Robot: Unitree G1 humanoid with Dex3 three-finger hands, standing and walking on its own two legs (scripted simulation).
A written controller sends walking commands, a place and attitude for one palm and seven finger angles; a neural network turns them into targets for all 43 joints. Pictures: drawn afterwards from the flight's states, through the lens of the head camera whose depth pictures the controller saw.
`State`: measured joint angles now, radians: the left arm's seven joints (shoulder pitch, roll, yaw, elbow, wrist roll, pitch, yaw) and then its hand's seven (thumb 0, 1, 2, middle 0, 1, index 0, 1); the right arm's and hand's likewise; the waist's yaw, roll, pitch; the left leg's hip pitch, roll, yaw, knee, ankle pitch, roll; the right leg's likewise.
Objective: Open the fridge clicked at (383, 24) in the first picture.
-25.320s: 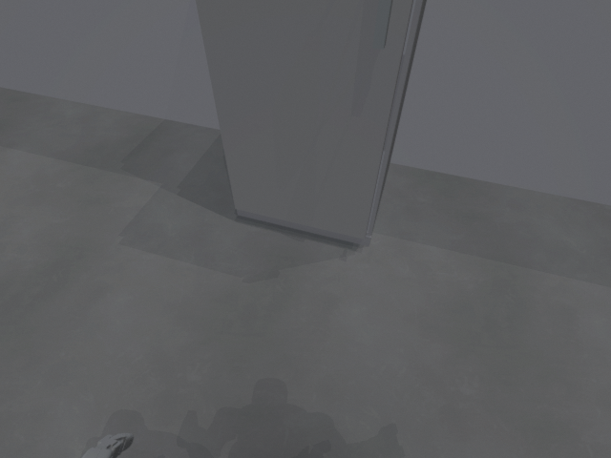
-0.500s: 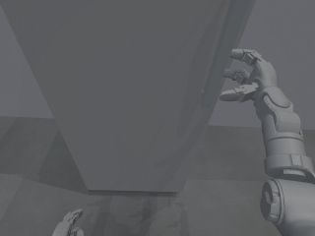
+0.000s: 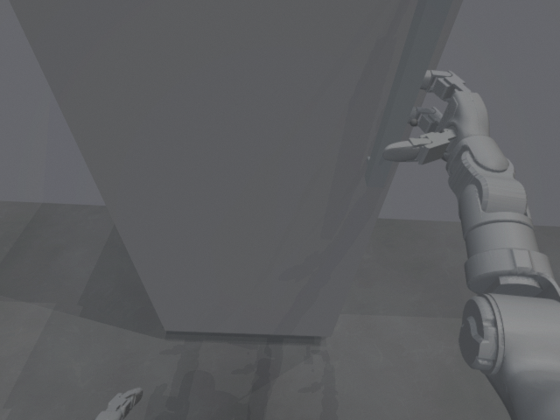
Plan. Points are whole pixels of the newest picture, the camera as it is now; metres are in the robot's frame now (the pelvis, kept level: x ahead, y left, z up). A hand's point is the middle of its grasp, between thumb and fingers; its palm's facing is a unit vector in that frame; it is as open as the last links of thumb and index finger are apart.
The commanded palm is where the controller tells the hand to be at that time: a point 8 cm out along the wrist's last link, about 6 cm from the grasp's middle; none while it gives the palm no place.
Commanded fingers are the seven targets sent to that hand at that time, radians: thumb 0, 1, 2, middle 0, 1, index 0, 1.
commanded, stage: feel for the door with the fingertips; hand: right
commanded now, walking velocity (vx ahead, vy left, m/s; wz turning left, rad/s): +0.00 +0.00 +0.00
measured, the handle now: (402, 77) +0.51 -0.10 +0.27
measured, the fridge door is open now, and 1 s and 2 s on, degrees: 0 0 0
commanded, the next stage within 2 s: slide the fingers in behind the handle in 0.24 s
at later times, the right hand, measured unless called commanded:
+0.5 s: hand (407, 119) +0.47 -0.11 +0.23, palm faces -0.06 +1.00 +0.01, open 13.8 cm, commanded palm +0.45 -0.18 +0.23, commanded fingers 0.00 0.50 -0.30 0.30 1.20 0.30 1.20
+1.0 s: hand (405, 121) +0.46 -0.11 +0.23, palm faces -0.08 +1.00 +0.01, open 14.0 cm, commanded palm +0.44 -0.16 +0.23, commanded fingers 0.00 0.50 -0.30 0.30 1.20 0.30 1.20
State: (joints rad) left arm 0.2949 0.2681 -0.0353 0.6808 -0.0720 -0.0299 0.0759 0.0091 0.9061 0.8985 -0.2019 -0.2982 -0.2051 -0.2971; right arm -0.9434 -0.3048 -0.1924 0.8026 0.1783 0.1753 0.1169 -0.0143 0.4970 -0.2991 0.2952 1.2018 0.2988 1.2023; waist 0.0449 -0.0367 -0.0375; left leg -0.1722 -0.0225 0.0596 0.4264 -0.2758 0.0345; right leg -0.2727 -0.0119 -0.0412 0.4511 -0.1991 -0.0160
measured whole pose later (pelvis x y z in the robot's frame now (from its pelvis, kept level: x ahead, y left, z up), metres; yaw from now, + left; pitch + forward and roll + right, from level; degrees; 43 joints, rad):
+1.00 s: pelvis +0.00 -0.01 +0.00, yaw +0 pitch +2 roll +0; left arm 0.28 0.26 -0.03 0.67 -0.07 -0.05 0.07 0.01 0.91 0.90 -0.20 -0.30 -0.20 -0.30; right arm -0.94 -0.27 -0.17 0.78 0.17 0.16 0.09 -0.01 0.50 -0.30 0.30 1.20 0.30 1.20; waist 0.04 -0.03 -0.04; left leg -0.18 -0.02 0.05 0.43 -0.28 0.03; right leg -0.28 -0.01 -0.05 0.46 -0.21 -0.02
